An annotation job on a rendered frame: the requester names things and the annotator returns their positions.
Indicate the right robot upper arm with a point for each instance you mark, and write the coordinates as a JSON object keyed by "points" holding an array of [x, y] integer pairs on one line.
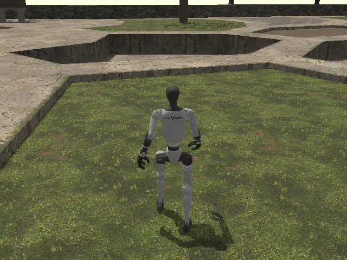
{"points": [[192, 121]]}

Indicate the robot left shin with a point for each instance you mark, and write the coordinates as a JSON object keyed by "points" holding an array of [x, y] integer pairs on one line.
{"points": [[160, 188]]}

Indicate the left robot upper arm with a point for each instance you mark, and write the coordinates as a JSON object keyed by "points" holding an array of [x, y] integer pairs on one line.
{"points": [[153, 123]]}

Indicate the robot left forearm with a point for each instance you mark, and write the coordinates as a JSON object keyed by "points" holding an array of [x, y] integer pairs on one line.
{"points": [[145, 146]]}

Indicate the robot right thigh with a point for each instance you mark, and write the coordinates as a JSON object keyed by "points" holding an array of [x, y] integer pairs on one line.
{"points": [[187, 172]]}

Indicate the robot right forearm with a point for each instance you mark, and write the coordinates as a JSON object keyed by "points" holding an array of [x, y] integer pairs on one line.
{"points": [[198, 138]]}

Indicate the right robot hand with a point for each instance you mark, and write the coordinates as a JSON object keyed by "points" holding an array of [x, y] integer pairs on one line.
{"points": [[193, 143]]}

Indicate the left robot hand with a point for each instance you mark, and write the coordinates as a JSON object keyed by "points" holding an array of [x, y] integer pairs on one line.
{"points": [[140, 162]]}

